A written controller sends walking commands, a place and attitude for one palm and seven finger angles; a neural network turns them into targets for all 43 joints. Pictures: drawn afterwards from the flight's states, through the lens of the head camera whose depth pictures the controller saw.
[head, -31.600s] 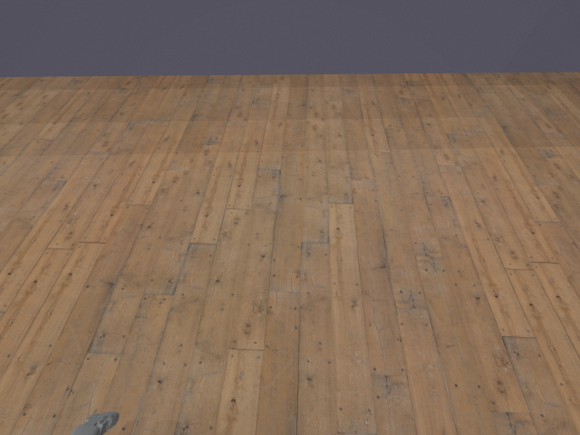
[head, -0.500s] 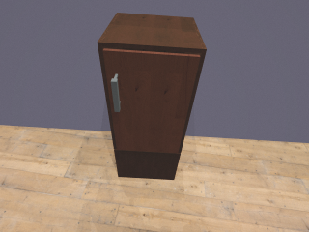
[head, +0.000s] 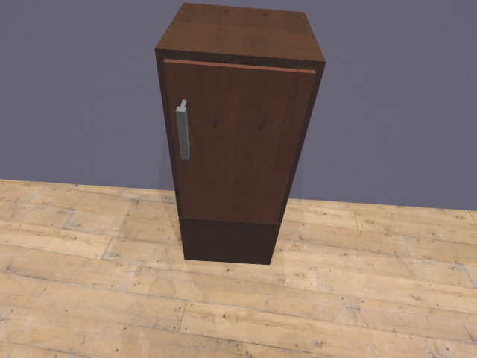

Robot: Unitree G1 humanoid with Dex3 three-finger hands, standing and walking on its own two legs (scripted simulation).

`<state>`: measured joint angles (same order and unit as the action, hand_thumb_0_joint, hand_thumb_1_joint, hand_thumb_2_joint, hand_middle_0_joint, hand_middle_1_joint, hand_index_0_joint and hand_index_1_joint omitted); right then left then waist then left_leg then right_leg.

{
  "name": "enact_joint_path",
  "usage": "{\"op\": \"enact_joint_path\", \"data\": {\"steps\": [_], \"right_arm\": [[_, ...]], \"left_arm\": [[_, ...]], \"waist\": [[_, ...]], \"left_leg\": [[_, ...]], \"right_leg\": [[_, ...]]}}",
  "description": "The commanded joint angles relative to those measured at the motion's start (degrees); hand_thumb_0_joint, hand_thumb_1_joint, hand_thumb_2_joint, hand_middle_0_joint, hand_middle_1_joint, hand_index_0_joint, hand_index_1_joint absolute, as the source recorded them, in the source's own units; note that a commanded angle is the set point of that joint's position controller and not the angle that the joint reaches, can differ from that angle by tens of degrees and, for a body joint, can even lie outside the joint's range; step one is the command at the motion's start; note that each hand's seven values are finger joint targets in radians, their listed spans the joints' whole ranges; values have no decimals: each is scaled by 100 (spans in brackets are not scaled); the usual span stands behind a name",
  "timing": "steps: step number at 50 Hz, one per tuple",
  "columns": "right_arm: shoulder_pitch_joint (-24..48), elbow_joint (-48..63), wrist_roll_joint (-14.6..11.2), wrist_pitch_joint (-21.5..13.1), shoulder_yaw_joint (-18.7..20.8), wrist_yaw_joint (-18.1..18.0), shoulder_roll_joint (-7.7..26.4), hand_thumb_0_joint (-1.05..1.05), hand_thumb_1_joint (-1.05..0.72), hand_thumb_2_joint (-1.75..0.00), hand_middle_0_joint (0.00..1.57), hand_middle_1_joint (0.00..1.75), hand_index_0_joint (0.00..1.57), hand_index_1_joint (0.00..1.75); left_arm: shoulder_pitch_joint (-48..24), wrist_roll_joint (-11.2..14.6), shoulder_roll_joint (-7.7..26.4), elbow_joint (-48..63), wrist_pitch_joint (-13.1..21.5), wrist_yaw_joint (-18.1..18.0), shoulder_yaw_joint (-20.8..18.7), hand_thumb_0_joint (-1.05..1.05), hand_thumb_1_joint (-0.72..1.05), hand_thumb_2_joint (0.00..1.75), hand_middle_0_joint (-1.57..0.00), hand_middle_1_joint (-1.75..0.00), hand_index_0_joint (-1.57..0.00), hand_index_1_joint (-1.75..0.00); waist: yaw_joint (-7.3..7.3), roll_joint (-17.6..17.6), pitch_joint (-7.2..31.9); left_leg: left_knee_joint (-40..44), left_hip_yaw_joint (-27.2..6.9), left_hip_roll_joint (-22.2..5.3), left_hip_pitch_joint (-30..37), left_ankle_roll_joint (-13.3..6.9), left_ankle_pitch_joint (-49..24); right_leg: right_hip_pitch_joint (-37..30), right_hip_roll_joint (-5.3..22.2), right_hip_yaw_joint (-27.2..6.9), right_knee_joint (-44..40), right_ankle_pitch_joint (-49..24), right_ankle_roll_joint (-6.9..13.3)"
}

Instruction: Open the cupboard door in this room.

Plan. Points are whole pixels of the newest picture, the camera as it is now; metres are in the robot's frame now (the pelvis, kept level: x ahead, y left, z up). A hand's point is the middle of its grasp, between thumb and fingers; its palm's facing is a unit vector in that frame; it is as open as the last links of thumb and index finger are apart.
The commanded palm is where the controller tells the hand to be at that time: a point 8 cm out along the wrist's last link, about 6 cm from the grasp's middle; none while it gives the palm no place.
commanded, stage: shuffle to correct the standing spot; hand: left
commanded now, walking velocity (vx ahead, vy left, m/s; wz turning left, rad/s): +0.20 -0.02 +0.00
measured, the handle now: (184, 130) +0.66 +0.18 +0.02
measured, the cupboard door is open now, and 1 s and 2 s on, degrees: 0 0 0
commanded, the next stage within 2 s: come to a stop and stand still in 0.44 s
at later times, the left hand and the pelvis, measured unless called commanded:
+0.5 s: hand out of the picture +0.12 +0.15 -0.16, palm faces +0.08 -0.98 -0.19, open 7.3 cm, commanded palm none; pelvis +0.09 -0.03 +0.01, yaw +0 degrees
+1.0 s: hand (151, 354) +0.18 +0.17 -0.16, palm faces +0.01 -0.96 -0.26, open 7.4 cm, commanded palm none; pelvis +0.13 -0.02 +0.00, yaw -3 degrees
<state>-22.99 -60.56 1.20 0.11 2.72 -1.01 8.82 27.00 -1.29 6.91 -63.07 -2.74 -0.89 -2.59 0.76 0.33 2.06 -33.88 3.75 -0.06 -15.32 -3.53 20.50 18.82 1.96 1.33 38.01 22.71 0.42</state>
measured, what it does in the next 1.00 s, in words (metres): walks ahead: right foot, then left foot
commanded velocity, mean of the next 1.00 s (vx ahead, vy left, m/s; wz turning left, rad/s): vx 0.03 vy -0.02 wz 0.00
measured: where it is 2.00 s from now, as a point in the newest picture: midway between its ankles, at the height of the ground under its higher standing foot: outside the picture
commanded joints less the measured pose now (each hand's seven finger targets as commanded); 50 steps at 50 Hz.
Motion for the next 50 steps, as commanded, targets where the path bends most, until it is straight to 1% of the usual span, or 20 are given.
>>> {"op": "enact_joint_path", "data": {"steps": [1, 3, 6, 10, 14, 15, 17, 18, 22, 29, 30, 31, 32, 36, 38, 42, 47, 48, 49, 50], "right_arm": [[-421, 112, 22, -229, 110, -143, 860, 0, -90, -90, 20, 30, 20, 30], [-162, 110, 4, -305, 12, -125, 574, 0, -90, -90, 20, 30, 20, 30], [-222, 42, 5, -359, 17, -119, 558, 0, -90, -90, 20, 30, 20, 30], [-545, -146, 40, -319, 65, -111, 574, 0, -90, -90, 20, 30, 20, 30], [-474, -205, 24, -260, 43, -91, 479, 0, -90, -90, 20, 30, 20, 30], [-446, -189, -17, -274, 10, -63, 354, 0, -90, -90, 20, 30, 20, 30], [-119, 132, -28, -276, -34, 12, 153, 0, -90, -90, 20, 30, 20, 30], [241, 233, 16, -271, 18, 39, 261, 0, -90, -90, 20, 30, 20, 30], [77, 154, 33, -103, 60, 152, 172, 0, -90, -90, 20, 30, 20, 30], [-377, 93, 14, -217, -4, 118, 156, 0, -90, -90, 20, 30, 20, 30], [-578, 82, 15, -255, 51, 59, 518, 0, -90, -90, 20, 30, 20, 30], [-633, 121, 29, -266, 98, -18, 929, 0, -90, -90, 20, 30, 20, 30], [-362, 179, 18, -207, 80, -77, 969, 0, -90, -90, 20, 30, 20, 30], [442, 240, -32, -208, -14, -214, 771, 0, -90, -90, 20, 30, 20, 30], [447, 264, -42, -119, 113, -259, 988, 0, -90, -90, 20, 30, 20, 30], [695, 342, 3, -20, 256, -308, 1186, 0, -90, -90, 20, 30, 20, 30], [1313, 483, 11, 91, 263, -194, 1038, 0, -90, -90, 20, 30, 20, 30], [1250, 481, -16, 126, 249, -147, 868, 0, -90, -90, 20, 30, 20, 30], [1045, 530, -53, 171, 184, -99, 479, 0, -90, -90, 20, 30, 20, 30], [1073, 630, -70, 247, 143, -55, 278, 0, -90, -90, 20, 30, 20, 30]], "left_arm": [[-576, -77, 282, 749, 297, 94, -58, 0, 90, 90, -20, -30, -20, -30], [-490, -75, 266, 613, 288, 99, -74, 0, 90, 90, -20, -30, -20, -30], [-619, -33, 97, 674, 300, 140, -15, 0, 90, 90, -20, -30, -20, -30], [-1110, -8, 58, 846, 341, 122, -4, 0, 90, 90, -20, -30, -20, -30], [-602, -23, 173, 720, 432, 87, -72, 0, 90, 90, -20, -30, -20, -30], [-222, -21, 408, 597, 481, 41, -117, 0, 90, 90, -20, -30, -20, -30], [692, 3, 1228, 377, 549, -52, -289, 0, 90, 90, -20, -30, -20, -30], [627, 25, 1134, 391, 545, -79, -294, 0, 90, 90, -20, -30, -20, -30], [-658, -16, 643, 677, 601, -130, -160, 0, 90, 90, -20, -30, -20, -30], [-625, -12, 790, 578, 463, -16, -180, 0, 90, 90, -20, -30, -20, -30], [-472, -13, 521, 584, 398, -13, -97, 0, 90, 90, -20, -30, -20, -30], [-334, 44, 256, 608, 364, -21, -30, 0, 90, 90, -20, -30, -20, -30], [-338, 53, 271, 577, 351, -49, 8, 0, 90, 90, -20, -30, -20, -30], [-251, 35, 308, 361, 241, -131, 80, 0, 90, 90, -20, -30, -20, -30], [-285, 18, 421, 465, 147, -128, 24, 0, 90, 90, -20, -30, -20, -30], [-527, -11, 440, 737, 37, -96, -65, 0, 90, 90, -20, -30, -20, -30], [-223, -35, 446, 803, 32, -72, -115, 0, 90, 90, -20, -30, -20, -30], [-181, -74, 565, 808, 78, -88, -123, 0, 90, 90, -20, -30, -20, -30], [-397, -119, 925, 884, 156, -131, -143, 0, 90, 90, -20, -30, -20, -30], [-654, -80, 1171, 963, 215, -144, -130, 0, 90, 90, -20, -30, -20, -30]], "waist": [[49, -685, -1165], [-79, -836, -1272], [-104, -326, -1202], [106, -422, -1091], [-170, -175, -743], [-323, 143, -500], [-619, 1561, -231], [-621, 769, -505], [31, 841, -949], [205, -10, -579], [222, -1006, -430], [148, -1961, -259], [69, -1519, -319], [-86, -1015, -376], [-23, -736, -169], [2, -725, 143], [-318, -713, 44], [-328, -113, -19], [-196, 1209, -203], [-175, 1631, -307]], "left_leg": [[2920, -2711, -1977, 83, -807, 1989], [2894, -2042, -1711, -237, -725, 1264], [2790, -1398, -1455, -181, -726, 485], [2568, -1256, -1498, 193, -789, 245], [1560, -859, -1142, -235, -458, 153], [928, -561, -836, -846, -265, 239], [-1671, 329, -34, -2308, 97, 1355], [-2536, -89, -223, -2530, 83, 1095], [-2474, -259, -712, -1666, 204, 62], [499, 386, -232, 848, 443, -918], [960, -436, -810, 1135, 329, -1256], [1594, -1635, -1855, 1020, -137, -2053], [1804, -1853, -2117, 647, -543, -2680], [1218, -824, -1816, 770, -493, -6104], [1072, -790, -1936, 1153, -591, -6402], [1028, -823, -2187, 1206, -773, -5806], [744, -425, -1703, 14, -304, -2981], [346, -230, -1280, -281, -50, -1773], [-447, 242, -414, -687, 311, 8], [-1226, 36, -134, -646, 397, 991]], "right_leg": [[1918, 301, -180, 2159, -145, 106], [1613, 450, -176, 2221, -582, 34], [1115, 413, 107, 1281, -720, -31], [661, 263, 348, 106, -460, -28], [-984, 10, 513, -1230, -977, 10], [-1879, 336, 22, -1429, -792, 179], [-2777, 2227, -2476, -2509, -133, 1104], [-2425, 2252, -2463, -2624, -267, 1331], [-498, 1616, -906, -2890, -157, 902], [456, 842, 8, -1642, -182, 510], [625, 460, 237, -769, -282, 260], [684, 110, 605, -39, 287, -56], [419, 114, 310, 463, 861, -92], [-18, 281, 133, 263, 241, -164], [135, 174, 171, 376, 131, -161], [318, 104, -97, 914, 305, -107], [-815, 119, 81, -456, -1027, -87], [-1027, 230, -67, -1156, -1624, -92], [-833, 1095, -1230, -1894, -2221, 179], [-230, 1806, -1699, -2266, -2355, 712]]}}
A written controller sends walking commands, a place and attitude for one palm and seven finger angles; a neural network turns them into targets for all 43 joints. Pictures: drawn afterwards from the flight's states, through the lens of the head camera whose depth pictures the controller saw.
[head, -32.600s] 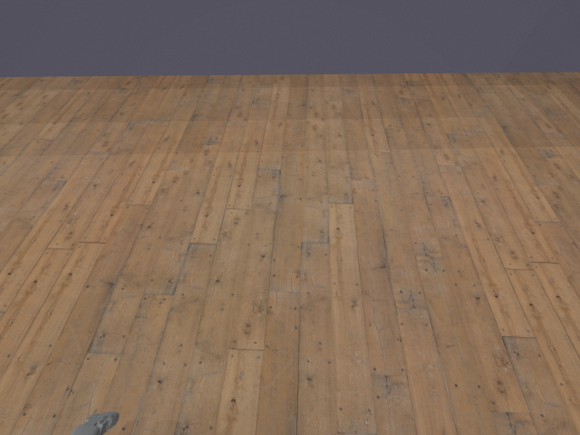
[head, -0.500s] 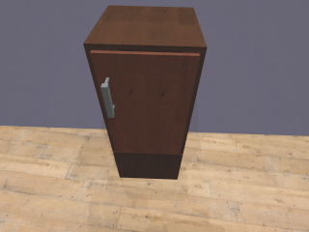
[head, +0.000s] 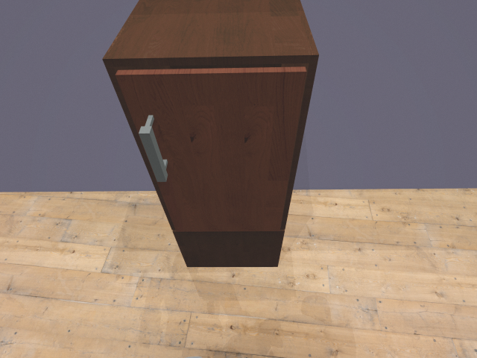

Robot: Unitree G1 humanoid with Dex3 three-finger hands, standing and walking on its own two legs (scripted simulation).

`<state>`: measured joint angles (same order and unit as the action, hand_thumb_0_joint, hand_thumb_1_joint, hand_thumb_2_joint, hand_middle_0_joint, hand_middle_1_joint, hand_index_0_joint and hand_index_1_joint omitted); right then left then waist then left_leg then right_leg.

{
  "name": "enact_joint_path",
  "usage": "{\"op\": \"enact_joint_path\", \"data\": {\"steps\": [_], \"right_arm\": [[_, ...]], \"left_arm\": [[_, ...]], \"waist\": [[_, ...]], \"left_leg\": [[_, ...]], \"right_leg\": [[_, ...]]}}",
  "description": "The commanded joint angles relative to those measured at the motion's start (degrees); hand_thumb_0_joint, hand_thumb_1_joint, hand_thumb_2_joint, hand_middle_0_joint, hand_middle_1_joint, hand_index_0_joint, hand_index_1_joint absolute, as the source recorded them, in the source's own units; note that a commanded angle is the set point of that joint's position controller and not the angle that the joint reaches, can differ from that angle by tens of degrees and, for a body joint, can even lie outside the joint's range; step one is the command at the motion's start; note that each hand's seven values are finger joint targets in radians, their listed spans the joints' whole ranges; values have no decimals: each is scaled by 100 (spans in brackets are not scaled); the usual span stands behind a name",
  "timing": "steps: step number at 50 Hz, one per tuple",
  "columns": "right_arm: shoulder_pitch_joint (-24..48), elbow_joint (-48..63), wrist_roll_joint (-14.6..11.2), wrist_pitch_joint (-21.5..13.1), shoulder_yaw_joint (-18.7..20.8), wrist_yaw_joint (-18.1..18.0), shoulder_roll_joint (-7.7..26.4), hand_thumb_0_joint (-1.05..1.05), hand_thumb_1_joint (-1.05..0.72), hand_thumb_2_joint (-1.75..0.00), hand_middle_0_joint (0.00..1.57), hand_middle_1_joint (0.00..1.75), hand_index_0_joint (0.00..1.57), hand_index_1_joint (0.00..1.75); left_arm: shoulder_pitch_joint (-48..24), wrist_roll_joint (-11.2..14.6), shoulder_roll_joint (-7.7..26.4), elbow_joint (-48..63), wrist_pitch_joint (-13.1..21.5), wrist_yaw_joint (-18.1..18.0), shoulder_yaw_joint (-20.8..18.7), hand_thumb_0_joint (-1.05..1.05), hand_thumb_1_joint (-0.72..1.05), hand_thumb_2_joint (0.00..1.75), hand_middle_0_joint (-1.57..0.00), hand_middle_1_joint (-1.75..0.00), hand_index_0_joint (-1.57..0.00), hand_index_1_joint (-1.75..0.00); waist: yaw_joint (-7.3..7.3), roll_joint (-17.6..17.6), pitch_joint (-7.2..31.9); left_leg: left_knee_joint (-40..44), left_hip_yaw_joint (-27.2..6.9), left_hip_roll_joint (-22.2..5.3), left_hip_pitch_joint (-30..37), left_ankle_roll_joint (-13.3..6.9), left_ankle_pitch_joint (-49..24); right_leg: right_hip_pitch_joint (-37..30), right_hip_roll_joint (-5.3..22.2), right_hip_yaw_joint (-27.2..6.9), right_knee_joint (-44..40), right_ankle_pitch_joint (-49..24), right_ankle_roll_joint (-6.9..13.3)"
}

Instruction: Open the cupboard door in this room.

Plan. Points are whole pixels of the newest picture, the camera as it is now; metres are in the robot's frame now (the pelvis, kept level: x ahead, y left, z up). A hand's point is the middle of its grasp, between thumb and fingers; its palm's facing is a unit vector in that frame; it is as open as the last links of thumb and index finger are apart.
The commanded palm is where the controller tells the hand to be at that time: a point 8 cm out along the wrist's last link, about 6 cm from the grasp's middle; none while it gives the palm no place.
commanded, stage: come to a stop and stand still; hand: left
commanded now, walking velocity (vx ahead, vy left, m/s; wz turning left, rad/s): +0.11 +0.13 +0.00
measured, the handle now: (156, 149) +0.52 +0.23 +0.02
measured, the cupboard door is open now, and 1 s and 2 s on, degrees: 0 0 0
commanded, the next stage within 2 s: look again from close up in 0.70 s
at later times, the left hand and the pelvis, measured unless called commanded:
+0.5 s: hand out of the picture -0.02 +0.19 -0.16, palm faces +0.11 -0.98 -0.18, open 7.4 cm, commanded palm none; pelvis -0.02 +0.01 +0.01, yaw +2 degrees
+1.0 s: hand out of the picture -0.01 +0.18 -0.17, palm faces +0.07 -0.98 -0.18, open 7.4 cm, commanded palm none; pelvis +0.00 +0.01 +0.01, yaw +2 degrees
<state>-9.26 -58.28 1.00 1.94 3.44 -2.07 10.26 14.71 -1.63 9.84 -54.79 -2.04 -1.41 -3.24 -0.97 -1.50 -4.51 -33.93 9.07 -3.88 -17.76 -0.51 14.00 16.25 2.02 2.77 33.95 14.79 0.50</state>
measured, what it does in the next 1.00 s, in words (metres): steps on the spot: left foot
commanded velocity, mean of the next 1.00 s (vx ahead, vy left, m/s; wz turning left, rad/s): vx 0.02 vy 0.03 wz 0.00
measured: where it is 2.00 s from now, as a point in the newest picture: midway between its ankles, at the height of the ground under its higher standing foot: outside the picture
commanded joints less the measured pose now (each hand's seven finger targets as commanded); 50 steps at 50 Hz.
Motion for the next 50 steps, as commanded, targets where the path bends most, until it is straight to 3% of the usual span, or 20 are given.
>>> {"op": "enact_joint_path", "data": {"steps": [1, 2, 3, 6, 9, 11, 13, 14, 15, 16, 17, 18, 20, 27, 39, 40, 41, 43, 44, 50], "right_arm": [[-286, 354, -37, 128, 99, 83, 186, 0, -90, -90, 20, 30, 20, 30], [-229, 309, -13, 167, 84, 124, 171, 0, -90, -90, 20, 30, 20, 30], [-283, 248, 5, 166, 76, 146, 220, 0, -90, -90, 20, 30, 20, 30], [-573, 95, 12, 70, 61, 192, 356, 0, -90, -90, 20, 30, 20, 30], [-484, 110, 2, -5, 8, 180, 274, 0, -90, -90, 20, 30, 20, 30], [-696, 47, -8, -47, -23, 151, 219, 0, -90, -90, 20, 30, 20, 30], [-1114, -124, -12, -77, -61, 115, 148, 0, -90, -90, 20, 30, 20, 30], [-1321, -210, -12, -109, -77, 92, 198, 0, -90, -90, 20, 30, 20, 30], [-1332, -204, 10, -133, -56, 75, 319, 0, -90, -90, 20, 30, 20, 30], [-1224, -154, 44, -148, -65, 57, 479, 0, -90, -90, 20, 30, 20, 30], [-1018, -106, 56, -146, -79, 52, 571, 0, -90, -90, 20, 30, 20, 30], [-809, -143, 32, -164, -107, 67, 488, 0, -90, -90, 20, 30, 20, 30], [-809, -126, 7, -188, -130, 54, 462, 0, -90, -90, 20, 30, 20, 30], [-1149, -374, -20, -214, -201, 12, 359, 0, -90, -90, 20, 30, 20, 30], [-1338, -570, -58, -293, -256, -49, 150, 0, -90, -90, 20, 30, 20, 30], [-755, 127, -53, -257, -154, 56, 849, 0, -90, -90, 20, 30, 20, 30], [-867, 253, 17, -442, -57, 4, 934, 0, -90, -90, 20, 30, 20, 30], [-959, 124, -22, -476, -134, -55, 458, 0, -90, -90, 20, 30, 20, 30], [-1033, 139, -35, -452, -145, -65, 373, 0, -90, -90, 20, 30, 20, 30], [-1188, 161, -25, -365, -192, -59, 347, 0, -90, -90, 20, 30, 20, 30]], "left_arm": [[347, -25, 877, 204, 145, -95, -47, 0, 90, 90, -20, -30, -20, -30], [88, -22, 813, 278, 158, -110, -66, 0, 90, 90, -20, -30, -20, -30], [-82, -5, 817, 278, 181, -113, -72, 0, 90, 90, -20, -30, -20, -30], [-192, 0, 783, 310, 218, -110, -75, 0, 90, 90, -20, -30, -20, -30], [205, -10, 911, 151, 218, -82, -131, 0, 90, 90, -20, -30, -20, -30], [266, 7, 946, 73, 214, -76, -159, 0, 90, 90, -20, -30, -20, -30], [136, 57, 902, -5, 190, -62, -157, 0, 90, 90, -20, -30, -20, -30], [65, 85, 796, -22, 169, -58, -136, 0, 90, 90, -20, -30, -20, -30], [85, 99, 629, -8, 148, -40, -105, 0, 90, 90, -20, -30, -20, -30], [84, 116, 446, -20, 140, -20, -59, 0, 90, 90, -20, -30, -20, -30], [116, 102, 342, -71, 158, -10, -28, 0, 90, 90, -20, -30, -20, -30], [80, 47, 343, -209, 138, -23, 6, 0, 90, 90, -20, -30, -20, -30], [261, 30, 322, -344, 143, -13, 44, 0, 90, 90, -20, -30, -20, -30], [573, 55, 206, -734, 190, -39, 170, 0, 90, 90, -20, -30, -20, -30], [928, 72, 17, -997, 275, -95, 255, 0, 90, 90, -20, -30, -20, -30], [421, 27, 1166, -398, 375, -114, 311, 0, 90, 90, -20, -30, -20, -30], [680, 21, 605, -423, 346, -119, 226, 0, 90, 90, -20, -30, -20, -30], [785, 32, 287, -472, 330, -139, 320, 0, 90, 90, -20, -30, -20, -30], [878, 40, 265, -422, 337, -140, 309, 0, 90, 90, -20, -30, -20, -30], [884, 53, 357, -317, 323, -149, 241, 0, 90, 90, -20, -30, -20, -30]], "waist": [[26, 1214, 326], [103, 1044, 158], [146, 1220, 25], [152, 1086, 63], [-104, 869, 233], [-84, 801, 330], [71, 700, 393], [133, 466, 407], [85, -64, 299], [20, -476, 210], [-92, -436, 149], [-109, -600, 24], [-158, -497, -86], [-41, 26, -259], [68, 187, 21], [226, 962, -681], [63, 482, 12], [100, -144, 662], [117, -224, 777], [114, 250, 363]], "left_leg": [[-1831, -819, 211, -207, 70, 1609], [-2158, -948, 167, -342, 59, 1337], [-2322, -1002, 130, -522, 58, 1098], [-1870, -859, 69, -484, 126, 850], [-828, -710, 151, -354, 145, 1153], [-53, -656, 175, -82, 134, 1044], [888, -621, 245, 672, 94, 382], [1287, -758, 164, 987, 43, 170], [1513, -1179, -171, 981, -94, 195], [1791, -1573, -554, 502, -254, 394], [1954, -1683, -726, -16, -321, 672], [2181, -1647, -615, -320, -274, 952], [2216, -1577, -516, -444, -238, 955], [2133, -1393, -366, -129, -175, 700], [1714, -1065, -288, 585, -135, -525], [1726, -1216, 83, 180, -64, -401], [1344, -1341, -292, 93, -169, -286], [1225, -1307, -240, 449, -191, -601], [1053, -1277, -198, 478, -192, -618], [655, -1050, -106, 287, -176, -1168]], "right_leg": [[479, 1792, -1681, -2034, -512, 969], [722, 1579, -1720, -2219, 466, 926], [712, 1476, -1783, -2302, 920, 841], [257, 1327, -1326, -2188, 582, 768], [-403, 1418, -1498, -2107, 250, 906], [-620, 1438, -1521, -1993, 20, 918], [-295, 1217, -1320, -1828, 210, 674], [-82, 1017, -1097, -1645, 395, 497], [140, 665, -767, -1359, 430, 279], [-40, 359, -389, -1144, 222, 83], [-456, 289, -145, -1061, -89, -14], [-723, 281, -66, -927, -186, -51], [-881, 299, -85, -924, -377, -54], [-727, 394, -223, -1192, -584, -60], [-566, 480, -334, -1217, -1101, -15], [-119, 145, -179, -763, -466, 50], [-321, 344, -237, -537, -144, 69], [-514, 393, -272, -558, -659, 113], [-530, 401, -273, -574, -770, 114], [-598, 489, -372, -465, -1883, 188]]}}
